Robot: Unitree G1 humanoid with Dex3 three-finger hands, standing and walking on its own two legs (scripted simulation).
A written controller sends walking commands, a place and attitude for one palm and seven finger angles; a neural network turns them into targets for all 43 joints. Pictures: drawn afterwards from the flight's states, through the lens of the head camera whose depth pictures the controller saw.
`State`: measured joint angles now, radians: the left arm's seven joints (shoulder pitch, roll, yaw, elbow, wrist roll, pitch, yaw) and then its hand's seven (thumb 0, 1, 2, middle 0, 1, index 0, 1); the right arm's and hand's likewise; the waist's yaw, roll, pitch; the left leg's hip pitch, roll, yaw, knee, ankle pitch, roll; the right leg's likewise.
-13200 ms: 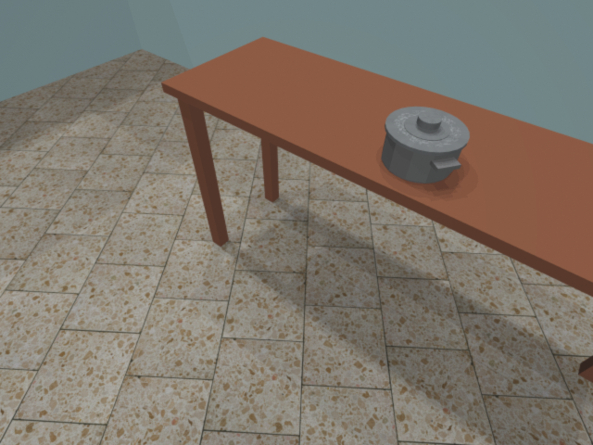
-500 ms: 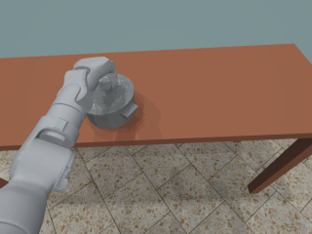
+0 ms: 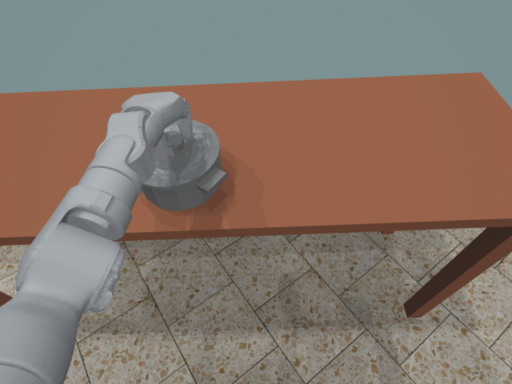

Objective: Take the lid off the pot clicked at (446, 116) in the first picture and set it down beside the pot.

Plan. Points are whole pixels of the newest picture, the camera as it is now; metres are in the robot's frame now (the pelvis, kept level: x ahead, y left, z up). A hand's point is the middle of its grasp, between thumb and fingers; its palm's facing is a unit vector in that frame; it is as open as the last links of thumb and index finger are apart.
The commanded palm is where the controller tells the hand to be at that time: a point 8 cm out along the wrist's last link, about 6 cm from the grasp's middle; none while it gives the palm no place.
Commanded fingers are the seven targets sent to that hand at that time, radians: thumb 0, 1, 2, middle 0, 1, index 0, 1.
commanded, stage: lift the lid straight up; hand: left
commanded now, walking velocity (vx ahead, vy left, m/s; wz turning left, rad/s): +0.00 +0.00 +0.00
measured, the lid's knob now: (170, 143) +0.51 +0.13 +0.09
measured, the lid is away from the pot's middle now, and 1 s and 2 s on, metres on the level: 0.00 0.01 0.01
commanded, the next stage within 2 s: move the lid sideways beside the pot in 1.94 s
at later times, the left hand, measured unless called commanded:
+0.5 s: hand (159, 126) +0.48 +0.13 +0.15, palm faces -0.32 -0.05 -0.95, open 7.6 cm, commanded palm +0.47 +0.14 +0.22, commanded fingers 0.00 0.69 0.97 -0.77 -1.05 -0.78 -1.08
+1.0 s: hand (145, 106) +0.48 +0.14 +0.19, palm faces -0.32 -0.04 -0.95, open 7.6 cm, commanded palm +0.47 +0.14 +0.26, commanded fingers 0.00 0.69 0.97 -0.77 -1.05 -0.78 -1.08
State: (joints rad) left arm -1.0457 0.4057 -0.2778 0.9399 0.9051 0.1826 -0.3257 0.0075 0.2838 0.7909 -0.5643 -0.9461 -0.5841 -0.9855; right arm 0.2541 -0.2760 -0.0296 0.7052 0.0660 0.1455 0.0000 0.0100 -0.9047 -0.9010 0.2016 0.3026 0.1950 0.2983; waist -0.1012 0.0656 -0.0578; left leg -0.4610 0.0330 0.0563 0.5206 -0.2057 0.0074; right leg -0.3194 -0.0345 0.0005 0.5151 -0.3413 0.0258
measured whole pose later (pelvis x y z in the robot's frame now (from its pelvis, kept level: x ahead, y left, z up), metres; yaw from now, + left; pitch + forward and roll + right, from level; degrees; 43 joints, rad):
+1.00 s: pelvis -0.01 +0.01 +0.00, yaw +1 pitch +7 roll +0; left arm -1.20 0.45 -0.27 0.94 0.91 0.21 -0.45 0.01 0.27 0.78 -0.58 -0.94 -0.61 -0.98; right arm 0.27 -0.28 -0.02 0.71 0.06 0.07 -0.01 0.01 -0.90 -0.90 0.20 0.30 0.20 0.30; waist -0.10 0.07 -0.04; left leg -0.42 0.02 0.05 0.48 -0.18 0.02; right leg -0.28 -0.05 -0.01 0.47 -0.32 0.03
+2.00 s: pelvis -0.01 +0.00 +0.00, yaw +1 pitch +7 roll +0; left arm -1.41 0.45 -0.29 1.01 0.94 0.29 -0.57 0.01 0.27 0.78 -0.58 -0.94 -0.61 -0.98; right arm 0.25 -0.29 -0.01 0.71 0.06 0.05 0.00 0.01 -0.90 -0.90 0.20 0.30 0.20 0.30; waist -0.10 0.06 -0.05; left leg -0.42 0.02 0.04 0.47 -0.16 0.01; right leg -0.28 -0.04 -0.01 0.47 -0.31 0.03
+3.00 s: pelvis -0.02 +0.01 +0.00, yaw +1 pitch +7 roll -1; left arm -1.34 0.67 -0.22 0.99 0.97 0.14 -0.59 0.01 0.27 0.78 -0.58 -0.94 -0.61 -0.98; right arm 0.26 -0.29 0.01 0.70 0.08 0.09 -0.02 0.01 -0.90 -0.90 0.20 0.30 0.20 0.30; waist -0.10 0.05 -0.03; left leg -0.45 0.02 0.03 0.49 -0.17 0.02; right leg -0.28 -0.04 -0.02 0.45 -0.29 0.04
